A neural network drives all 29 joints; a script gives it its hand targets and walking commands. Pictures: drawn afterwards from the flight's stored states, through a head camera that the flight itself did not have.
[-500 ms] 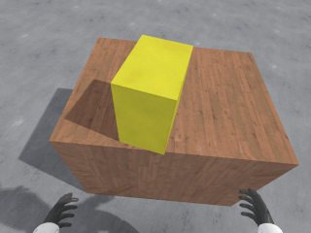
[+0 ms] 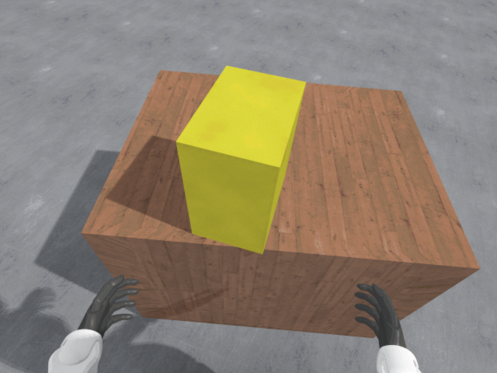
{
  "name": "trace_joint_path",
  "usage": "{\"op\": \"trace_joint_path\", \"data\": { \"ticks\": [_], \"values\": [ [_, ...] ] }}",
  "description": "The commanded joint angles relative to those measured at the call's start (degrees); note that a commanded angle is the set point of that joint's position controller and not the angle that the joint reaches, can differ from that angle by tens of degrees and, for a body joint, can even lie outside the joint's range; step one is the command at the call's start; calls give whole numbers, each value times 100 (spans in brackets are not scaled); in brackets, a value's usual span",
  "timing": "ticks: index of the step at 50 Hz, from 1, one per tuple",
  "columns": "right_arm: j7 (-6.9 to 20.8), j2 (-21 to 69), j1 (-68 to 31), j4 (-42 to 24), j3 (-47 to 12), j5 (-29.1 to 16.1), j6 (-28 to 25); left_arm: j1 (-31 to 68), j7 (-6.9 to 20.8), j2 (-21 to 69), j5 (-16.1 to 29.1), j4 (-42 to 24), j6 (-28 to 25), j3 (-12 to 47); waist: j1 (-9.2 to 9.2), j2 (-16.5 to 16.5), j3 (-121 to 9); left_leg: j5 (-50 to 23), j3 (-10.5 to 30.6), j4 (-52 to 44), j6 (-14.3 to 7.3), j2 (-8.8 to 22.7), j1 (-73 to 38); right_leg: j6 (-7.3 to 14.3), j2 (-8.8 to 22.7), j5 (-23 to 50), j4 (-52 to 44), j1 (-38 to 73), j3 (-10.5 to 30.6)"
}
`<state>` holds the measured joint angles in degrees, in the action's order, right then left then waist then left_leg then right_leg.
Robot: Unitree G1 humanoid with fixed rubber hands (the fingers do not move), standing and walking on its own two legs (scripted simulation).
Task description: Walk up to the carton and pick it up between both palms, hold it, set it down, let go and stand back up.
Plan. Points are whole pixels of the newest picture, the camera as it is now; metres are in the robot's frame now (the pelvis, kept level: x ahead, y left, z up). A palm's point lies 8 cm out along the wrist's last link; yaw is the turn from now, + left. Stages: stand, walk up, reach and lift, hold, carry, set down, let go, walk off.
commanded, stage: reach and lift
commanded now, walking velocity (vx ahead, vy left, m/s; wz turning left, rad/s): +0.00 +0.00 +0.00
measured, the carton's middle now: (245, 163) +0.50 +0.01 +0.00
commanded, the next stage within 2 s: none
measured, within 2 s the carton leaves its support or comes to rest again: neither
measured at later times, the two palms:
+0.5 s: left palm (102, 300) +0.23 +0.25 -0.03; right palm (359, 312) +0.21 -0.17 -0.03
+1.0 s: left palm (109, 237) +0.31 +0.24 +0.02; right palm (345, 275) +0.26 -0.15 +0.00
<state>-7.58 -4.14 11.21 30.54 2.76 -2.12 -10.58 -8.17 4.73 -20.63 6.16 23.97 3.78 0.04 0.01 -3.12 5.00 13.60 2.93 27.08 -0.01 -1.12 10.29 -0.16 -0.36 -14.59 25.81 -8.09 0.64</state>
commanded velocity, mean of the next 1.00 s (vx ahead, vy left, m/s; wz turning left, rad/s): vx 0.00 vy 0.00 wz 0.00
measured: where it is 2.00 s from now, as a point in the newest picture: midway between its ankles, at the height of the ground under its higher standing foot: outside the picture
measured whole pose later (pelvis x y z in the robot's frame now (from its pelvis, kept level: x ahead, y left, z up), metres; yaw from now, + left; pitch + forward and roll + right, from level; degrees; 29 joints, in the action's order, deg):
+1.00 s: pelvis +0.02 +0.01 +0.00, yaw +0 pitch -3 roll -1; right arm -20.3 1.5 3.5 21.7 -5.1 -9.0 -14.7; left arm 8.0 9.7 -20.9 12.8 22.9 -0.6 0.0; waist 0.0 -1.3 6.1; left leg 16.3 2.9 29.3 0.0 -1.1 10.4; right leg -0.9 -0.4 -15.6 25.0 -6.8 0.6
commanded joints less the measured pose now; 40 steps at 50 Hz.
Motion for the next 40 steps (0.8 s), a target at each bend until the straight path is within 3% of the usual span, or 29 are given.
{"op": "trace_joint_path", "data": {
  "ticks": [1,9,15,22,27,35,40],
  "values": [
    [-299,238,131,-1308,-440,-185,-508,690,182,-1084,172,-956,-684,-190,-210,627,-909,-457,-839,-406,143,174,-771,112,169,716,-731,343,158],
    [-649,499,259,-1221,-871,-422,-1245,484,527,-1193,301,-976,-1267,-391,-239,472,-1244,-1439,-724,-51,246,168,-1013,-31,147,2119,-512,499,175],
    [-844,657,252,-1191,-1129,-555,-1686,365,702,-1132,301,-1131,-1544,-559,-271,575,-1237,-1839,-645,94,332,166,-1182,-49,127,2433,-450,436,167],
    [-969,827,-26,-1387,-1208,-603,-2007,568,720,-1035,378,-1415,-1811,-583,-295,776,-1280,-1847,-587,160,392,186,-1137,21,77,2088,-425,276,136],
    [-1045,974,-279,-1443,-1139,-552,-2052,860,684,-963,467,-1514,-1905,-467,-210,886,-1244,-1628,-552,119,410,231,-993,80,50,1735,-467,191,90],
    [-1116,948,-1312,-1656,-851,-409,-1604,2003,583,-987,686,-1286,-1598,-201,-48,918,-1061,-644,-500,-99,346,301,-606,163,67,657,-598,-38,47],
    [-1169,786,-2089,-2092,-730,-471,-1191,2635,446,-969,830,-1160,-1237,-74,0,860,-1163,-357,-489,-189,289,351,-396,152,68,522,-567,-57,18]
  ]
}}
